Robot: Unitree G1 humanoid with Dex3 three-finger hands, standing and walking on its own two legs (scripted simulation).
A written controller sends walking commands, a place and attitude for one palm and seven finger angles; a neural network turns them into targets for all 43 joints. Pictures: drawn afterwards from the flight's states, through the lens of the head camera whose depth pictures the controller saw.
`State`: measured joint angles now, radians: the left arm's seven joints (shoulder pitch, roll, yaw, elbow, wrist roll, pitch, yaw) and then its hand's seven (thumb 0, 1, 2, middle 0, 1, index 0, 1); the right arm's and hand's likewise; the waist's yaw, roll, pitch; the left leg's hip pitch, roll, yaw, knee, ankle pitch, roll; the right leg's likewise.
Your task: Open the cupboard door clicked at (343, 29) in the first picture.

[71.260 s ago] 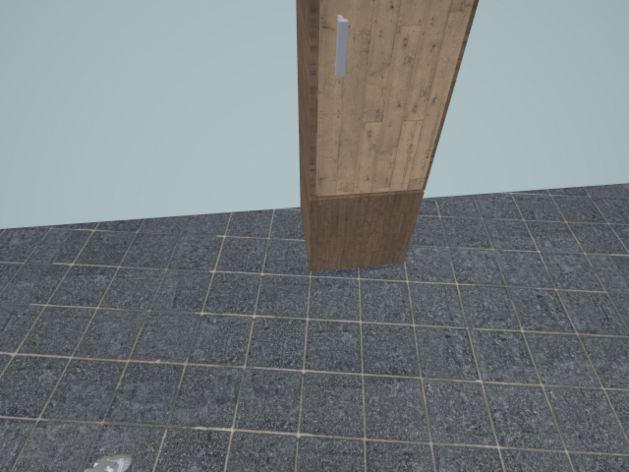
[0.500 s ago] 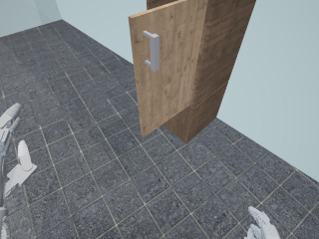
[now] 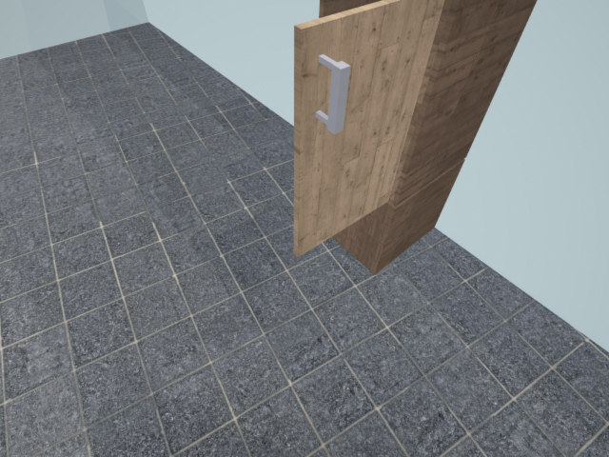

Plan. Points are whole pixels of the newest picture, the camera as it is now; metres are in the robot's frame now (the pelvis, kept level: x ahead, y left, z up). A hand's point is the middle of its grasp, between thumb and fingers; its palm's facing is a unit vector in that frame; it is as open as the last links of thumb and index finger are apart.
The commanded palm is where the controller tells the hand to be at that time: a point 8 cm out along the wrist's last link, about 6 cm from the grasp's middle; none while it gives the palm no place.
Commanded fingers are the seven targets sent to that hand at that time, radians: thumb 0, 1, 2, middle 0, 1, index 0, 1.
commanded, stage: let the arm hang, fingers relaxed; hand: left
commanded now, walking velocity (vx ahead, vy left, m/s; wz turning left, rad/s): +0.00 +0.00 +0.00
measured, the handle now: (330, 94) +0.66 +0.01 +0.14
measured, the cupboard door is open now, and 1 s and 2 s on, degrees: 88 88 88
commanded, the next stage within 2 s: look to check the result in 0.58 s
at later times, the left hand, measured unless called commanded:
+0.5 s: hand out of the picture -0.01 +0.15 -0.17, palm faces +0.01 -0.99 -0.17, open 7.4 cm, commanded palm none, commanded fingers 0.00 0.90 0.90 -0.20 -0.30 -0.20 -0.30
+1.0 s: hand out of the picture -0.01 +0.15 -0.17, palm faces +0.02 -0.98 -0.18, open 7.4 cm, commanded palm none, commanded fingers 0.00 0.90 0.90 -0.20 -0.30 -0.20 -0.30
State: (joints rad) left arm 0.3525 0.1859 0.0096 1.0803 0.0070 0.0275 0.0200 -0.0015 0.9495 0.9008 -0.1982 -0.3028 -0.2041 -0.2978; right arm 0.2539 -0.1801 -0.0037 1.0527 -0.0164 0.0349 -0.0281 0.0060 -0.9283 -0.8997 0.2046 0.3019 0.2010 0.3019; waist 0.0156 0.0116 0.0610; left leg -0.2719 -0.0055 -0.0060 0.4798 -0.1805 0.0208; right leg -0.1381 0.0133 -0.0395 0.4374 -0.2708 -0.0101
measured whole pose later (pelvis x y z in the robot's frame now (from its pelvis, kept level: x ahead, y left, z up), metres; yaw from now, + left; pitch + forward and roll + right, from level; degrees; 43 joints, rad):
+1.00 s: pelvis +0.01 -0.02 +0.00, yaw -1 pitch -2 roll +0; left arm 0.31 0.13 0.01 1.16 0.00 -0.01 0.03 0.00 0.91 0.90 -0.19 -0.30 -0.20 -0.30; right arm 0.27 -0.13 -0.01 1.15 -0.02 0.01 -0.04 0.00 -0.91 -0.90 0.20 0.30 0.20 0.30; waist -0.01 0.02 0.05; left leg -0.22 0.01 0.01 0.42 -0.17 0.00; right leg -0.11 0.03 -0.02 0.42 -0.27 -0.03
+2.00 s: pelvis +0.03 -0.02 +0.01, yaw -1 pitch -2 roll +0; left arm 0.21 0.21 0.01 1.14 0.01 -0.02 0.02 0.00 0.91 0.90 -0.20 -0.30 -0.20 -0.30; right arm 0.17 -0.22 -0.01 1.15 -0.01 0.00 -0.03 0.00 -0.91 -0.90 0.20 0.30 0.20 0.30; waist 0.00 0.01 0.06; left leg -0.16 0.01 0.01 0.36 -0.16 -0.01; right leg -0.05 0.03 -0.02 0.34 -0.26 -0.04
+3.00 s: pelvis +0.03 -0.03 +0.00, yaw -6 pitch -1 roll +0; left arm 0.22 0.21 0.04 1.10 0.01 0.02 0.01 0.00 0.91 0.90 -0.20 -0.30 -0.20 -0.30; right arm 0.16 -0.21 -0.03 1.09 -0.02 0.03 -0.04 0.00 -0.91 -0.90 0.20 0.30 0.20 0.30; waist 0.01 0.01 0.07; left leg -0.20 0.06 0.08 0.45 -0.22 -0.02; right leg -0.11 0.07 0.05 0.42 -0.28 -0.05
